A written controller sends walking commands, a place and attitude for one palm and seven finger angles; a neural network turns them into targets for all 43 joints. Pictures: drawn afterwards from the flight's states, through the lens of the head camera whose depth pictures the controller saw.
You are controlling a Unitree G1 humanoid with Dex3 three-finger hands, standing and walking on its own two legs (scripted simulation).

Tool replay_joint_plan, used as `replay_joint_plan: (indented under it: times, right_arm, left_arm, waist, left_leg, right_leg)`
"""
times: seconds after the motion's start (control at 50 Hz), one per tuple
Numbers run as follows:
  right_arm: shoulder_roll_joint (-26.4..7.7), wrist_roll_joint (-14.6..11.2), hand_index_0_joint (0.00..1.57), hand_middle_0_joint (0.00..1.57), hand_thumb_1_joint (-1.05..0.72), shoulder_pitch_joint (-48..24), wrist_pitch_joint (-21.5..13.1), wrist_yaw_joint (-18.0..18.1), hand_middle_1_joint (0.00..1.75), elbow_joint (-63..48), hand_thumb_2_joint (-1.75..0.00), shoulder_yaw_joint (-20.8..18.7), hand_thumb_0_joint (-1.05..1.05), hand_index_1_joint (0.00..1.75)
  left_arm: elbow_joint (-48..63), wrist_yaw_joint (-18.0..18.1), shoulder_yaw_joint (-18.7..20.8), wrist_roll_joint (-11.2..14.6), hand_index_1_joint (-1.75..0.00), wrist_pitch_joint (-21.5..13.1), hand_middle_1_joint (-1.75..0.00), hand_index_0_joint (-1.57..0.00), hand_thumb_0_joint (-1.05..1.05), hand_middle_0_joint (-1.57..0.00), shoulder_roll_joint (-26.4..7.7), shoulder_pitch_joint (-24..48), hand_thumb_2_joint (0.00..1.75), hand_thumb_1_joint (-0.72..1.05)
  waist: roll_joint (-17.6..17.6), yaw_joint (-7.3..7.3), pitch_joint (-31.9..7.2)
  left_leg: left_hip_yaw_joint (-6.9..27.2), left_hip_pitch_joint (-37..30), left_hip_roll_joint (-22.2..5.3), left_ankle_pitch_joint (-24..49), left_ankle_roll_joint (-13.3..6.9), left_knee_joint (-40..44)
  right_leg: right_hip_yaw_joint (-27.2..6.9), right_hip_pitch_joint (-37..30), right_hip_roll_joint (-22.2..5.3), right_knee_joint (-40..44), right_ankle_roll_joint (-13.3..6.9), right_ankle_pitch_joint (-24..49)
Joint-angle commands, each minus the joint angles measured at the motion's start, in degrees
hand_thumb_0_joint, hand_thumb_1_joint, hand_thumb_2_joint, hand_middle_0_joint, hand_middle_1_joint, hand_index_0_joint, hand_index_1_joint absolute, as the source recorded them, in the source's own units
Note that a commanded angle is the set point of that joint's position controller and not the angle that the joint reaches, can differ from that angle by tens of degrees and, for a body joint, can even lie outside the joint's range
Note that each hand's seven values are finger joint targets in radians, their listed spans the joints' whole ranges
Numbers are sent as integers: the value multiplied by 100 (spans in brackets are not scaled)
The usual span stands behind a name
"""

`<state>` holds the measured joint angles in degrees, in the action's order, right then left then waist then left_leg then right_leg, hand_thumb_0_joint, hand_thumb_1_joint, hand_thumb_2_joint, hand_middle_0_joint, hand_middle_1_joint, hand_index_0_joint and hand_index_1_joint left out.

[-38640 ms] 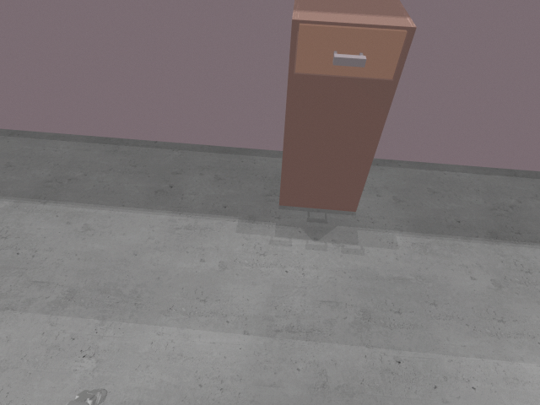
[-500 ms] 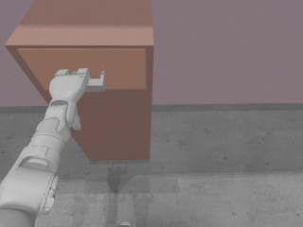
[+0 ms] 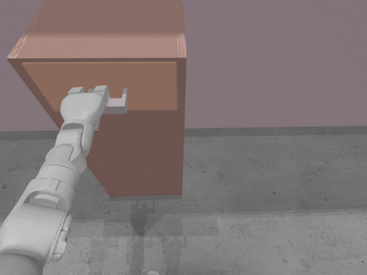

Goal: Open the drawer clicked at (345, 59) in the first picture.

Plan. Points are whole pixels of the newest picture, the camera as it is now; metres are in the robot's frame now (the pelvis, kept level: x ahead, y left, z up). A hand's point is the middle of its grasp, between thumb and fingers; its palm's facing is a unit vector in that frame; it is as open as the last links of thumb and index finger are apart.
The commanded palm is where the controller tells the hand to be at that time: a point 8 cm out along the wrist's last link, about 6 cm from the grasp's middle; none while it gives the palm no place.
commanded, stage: close the thumb around the handle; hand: left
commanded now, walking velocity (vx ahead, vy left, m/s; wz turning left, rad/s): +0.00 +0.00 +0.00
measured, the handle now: (106, 99) +0.52 +0.20 +0.06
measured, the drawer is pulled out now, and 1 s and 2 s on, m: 0.00 0.09 0.20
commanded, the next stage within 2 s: pull the drawer open in 0.12 s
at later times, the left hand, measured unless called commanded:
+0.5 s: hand (91, 128) +0.44 +0.22 +0.04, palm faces -0.05 -0.05 -1.00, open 6.3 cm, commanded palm +0.40 +0.20 +0.09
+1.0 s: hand (86, 155) +0.37 +0.22 +0.04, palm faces -0.01 -0.08 -1.00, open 6.3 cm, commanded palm +0.34 +0.21 +0.09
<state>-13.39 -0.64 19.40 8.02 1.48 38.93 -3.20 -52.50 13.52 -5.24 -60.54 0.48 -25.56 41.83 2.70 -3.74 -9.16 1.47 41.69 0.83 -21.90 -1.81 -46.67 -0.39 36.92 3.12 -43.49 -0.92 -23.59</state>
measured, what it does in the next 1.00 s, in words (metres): stands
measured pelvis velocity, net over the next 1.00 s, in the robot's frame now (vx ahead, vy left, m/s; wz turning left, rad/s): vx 0.02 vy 0.00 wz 0.01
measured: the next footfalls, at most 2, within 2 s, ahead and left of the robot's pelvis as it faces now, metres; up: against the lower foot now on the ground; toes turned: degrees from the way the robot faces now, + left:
none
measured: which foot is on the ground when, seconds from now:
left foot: down 0.00-1.00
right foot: down 0.00-1.00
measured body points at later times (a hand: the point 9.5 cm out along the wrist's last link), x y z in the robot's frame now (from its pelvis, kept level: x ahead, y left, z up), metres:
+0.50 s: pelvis +0.02 +0.00 +0.01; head +0.08 -0.01 +0.45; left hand +0.44 +0.22 +0.09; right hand +0.08 -0.27 -0.12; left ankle +0.00 +0.10 -0.70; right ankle -0.03 -0.12 -0.70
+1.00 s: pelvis +0.02 +0.00 +0.01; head +0.06 -0.02 +0.46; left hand +0.36 +0.22 +0.09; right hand +0.18 -0.25 -0.11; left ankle +0.00 +0.10 -0.70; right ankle -0.03 -0.12 -0.70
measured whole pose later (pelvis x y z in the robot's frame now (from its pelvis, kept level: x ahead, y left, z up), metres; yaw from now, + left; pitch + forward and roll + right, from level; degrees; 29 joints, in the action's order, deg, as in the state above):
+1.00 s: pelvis +0.02 +0.00 +0.01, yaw +0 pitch +12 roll -1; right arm -13.3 -0.7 10.3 8.5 1.2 34.6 -2.0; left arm -20.3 12.4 -6.9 -58.3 5.6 -22.2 12.6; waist 3.1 0.4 -8.6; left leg 1.2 32.2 1.3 -22.6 -1.6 -42.8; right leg -0.8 27.7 2.6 -40.2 -1.1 -24.5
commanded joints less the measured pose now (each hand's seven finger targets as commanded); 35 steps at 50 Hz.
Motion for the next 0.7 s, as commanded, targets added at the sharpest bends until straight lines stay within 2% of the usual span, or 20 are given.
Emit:
replay_joint_plan:
  times: [0.0, 0.02, 0.06, 0.1, 0.16, 0.18, 0.2, 0.26, 0.28, 0.34, 0.36, 0.4, 0.44, 0.46, 0.5, 0.54, 0.6, 0.64, 0.66, 0.68]
  right_arm:
    - [-868, 57, 20, 20, -90, 488, -106, 46, 30, -451, -90, -347, 0, 30]
    - [-881, 50, 20, 20, -90, 477, -91, 44, 30, -455, -90, -340, 0, 30]
    - [-889, 52, 20, 20, -90, 460, -88, 56, 30, -459, -90, -336, 0, 30]
    - [-878, 50, 20, 20, -90, 431, -91, 50, 30, -461, -90, -339, 0, 30]
    - [-903, 48, 20, 20, -90, 452, -80, 58, 30, -443, -90, -336, 0, 30]
    - [-892, 44, 20, 20, -90, 427, -73, 55, 30, -464, -90, -339, 0, 30]
    - [-880, 52, 20, 20, -90, 435, -68, 51, 30, -463, -90, -340, 0, 30]
    - [-867, 47, 20, 20, -90, 363, -71, 14, 30, -527, -90, -354, 0, 30]
    - [-870, 47, 20, 20, -90, 330, -58, 9, 30, -558, -90, -372, 0, 30]
    - [-865, 37, 20, 20, -90, 197, -48, -23, 30, -674, -90, -353, 0, 30]
    - [-874, 31, 20, 20, -90, 162, -39, -13, 30, -693, -90, -346, 0, 30]
    - [-862, 7, 20, 20, -90, 62, -35, -19, 30, -758, -90, -324, 0, 30]
    - [-865, 7, 20, 20, -90, -18, -49, -42, 30, -831, -90, -339, 0, 30]
    - [-849, -7, 20, 20, -90, -42, -47, -49, 30, -846, -90, -334, 0, 30]
    - [-832, -5, 20, 20, -90, -140, -55, -63, 30, -900, -90, -324, 0, 30]
    - [-868, -7, 20, 20, -90, -202, -43, -58, 30, -900, -90, -312, 0, 30]
    - [-830, 11, 20, 20, -90, -327, -68, -52, 30, -971, -90, -287, 0, 30]
    - [-842, 1, 20, 20, -90, -420, -65, -38, 30, -971, -90, -260, 0, 30]
    - [-805, -3, 20, 20, -90, -467, -76, -38, 30, -978, -90, -250, 0, 30]
    - [-809, -5, 20, 20, -90, -495, -75, -32, 30, -967, -90, -254, 0, 30]
  left_arm:
    - [1174, 123, 84, 40, -135, -189, -135, -40, 0, -40, -652, 2028, 90, 90]
    - [1184, 113, 82, 60, -135, -186, -135, -40, 0, -40, -656, 2025, 90, 90]
    - [1288, 116, 182, 70, -135, -218, -135, -40, 0, -40, -803, 2050, 90, 90]
    - [1348, 129, 55, 57, -135, -204, -135, -40, 0, -40, -649, 2105, 90, 90]
    - [1256, 128, 216, 54, -135, -192, -135, -40, 0, -40, -845, 2052, 90, 90]
    - [1344, 126, 176, 41, -135, -196, -135, -40, 0, -40, -802, 1980, 90, 90]
    - [1309, 125, 140, 47, -135, -181, -135, -40, 0, -40, -737, 1963, 90, 90]
    - [1595, 88, 92, 107, -135, -182, -135, -40, 0, -40, -603, 1631, 90, 90]
    - [1704, 92, 127, 106, -135, -166, -135, -40, 0, -40, -598, 1362, 90, 90]
    - [1993, 39, 68, 248, -135, -95, -135, -40, 0, -40, -452, 802, 90, 90]
    - [2157, 41, 210, 244, -135, -105, -135, -40, 0, -40, -629, 690, 90, 90]
    - [2306, 11, 54, 276, -135, -35, -135, -40, 0, -40, -434, 396, 90, 90]
    - [2751, -13, -13, 331, -135, -2, -135, -40, 0, -40, -364, 213, 90, 90]
    - [2794, 0, 83, 311, -135, 37, -135, -40, 0, -40, -438, -48, 90, 90]
    - [3072, 6, -48, 324, -135, 107, -135, -40, 0, -40, -264, -261, 90, 90]
    - [3228, -14, -4, 347, -135, 167, -135, -40, 0, -40, -357, -318, 90, 90]
    - [3595, 16, 166, 329, -135, 233, -135, -40, 0, -40, -495, -789, 90, 90]
    - [3658, -5, 137, 346, -135, 288, -135, -40, 0, -40, -477, -887, 90, 90]
    - [3725, -9, 5, 343, -135, 297, -135, -40, 0, -40, -314, -886, 90, 90]
    - [3753, 1, 95, 316, -135, 306, -135, -40, 0, -40, -406, -954, 90, 90]
  waist:
    - [165, -135, -2137]
    - [31, -160, -2060]
    - [71, -118, -2156]
    - [121, -156, -2065]
    - [10, -140, -1996]
    - [134, -109, -2102]
    - [23, -126, -2070]
    - [231, -37, -2171]
    - [180, 11, -2319]
    - [127, 60, -2241]
    - [25, 109, -2270]
    - [-80, 88, -2065]
    - [98, 112, -2132]
    - [32, 172, -2113]
    - [65, 160, -2044]
    - [27, 136, -1924]
    - [-14, 253, -2033]
    - [-47, 206, -1843]
    - [-47, 177, -1744]
    - [-91, 195, -1664]
  left_leg:
    - [-67, -2270, -42, 3032, -65, 262]
    - [-69, -2190, -40, 2959, -73, 266]
    - [-72, -2170, -36, 2987, -73, 286]
    - [-63, -2214, -44, 2963, -71, 295]
    - [-72, -2097, -34, 2950, -89, 310]
    - [-76, -2189, -34, 3052, -77, 296]
    - [-79, -2169, -27, 3103, -82, 278]
    - [-55, -2405, -68, 3435, -64, 289]
    - [-49, -2517, -83, 3631, -60, 266]
    - [-74, -2481, -80, 3750, -77, 315]
    - [-87, -2442, -92, 3714, -83, 331]
    - [-73, -2385, -88, 3749, -95, 379]
    - [-60, -2535, -92, 4024, -87, 384]
    - [-38, -2580, -113, 4057, -82, 402]
    - [-33, -2651, -127, 4103, -79, 421]
    - [-29, -2608, -108, 4044, -79, 454]
    - [-57, -2646, -85, 4120, -81, 461]
    - [-39, -2572, -69, 4028, -73, 489]
    - [-48, -2585, -68, 3939, -77, 502]
    - [-24, -2582, -84, 3976, -66, 509]
  right_leg:
    - [192, -311, 158, 453, -146, 2230]
    - [183, -345, 159, 461, -138, 2258]
    - [166, -448, 151, 447, -134, 2320]
    - [184, -348, 155, 465, -137, 2239]
    - [164, -449, 148, 470, -138, 2333]
    - [165, -452, 146, 452, -144, 2364]
    - [164, -477, 149, 458, -137, 2426]
    - [181, -467, 156, 449, -145, 2439]
    - [179, -524, 160, 433, -139, 2527]
    - [175, -739, 161, 503, -134, 2681]
    - [155, -837, 149, 489, -117, 2746]
    - [167, -862, 153, 525, -107, 2802]
    - [158, -928, 146, 523, -109, 2895]
    - [171, -929, 148, 525, -103, 2847]
    - [195, -902, 148, 546, -92, 2825]
    - [178, -989, 134, 582, -102, 2854]
    - [151, -1195, 117, 561, -86, 3058]
    - [156, -1208, 105, 592, -94, 3047]
    - [166, -1134, 103, 603, -75, 2991]
    - [182, -1097, 111, 584, -82, 2955]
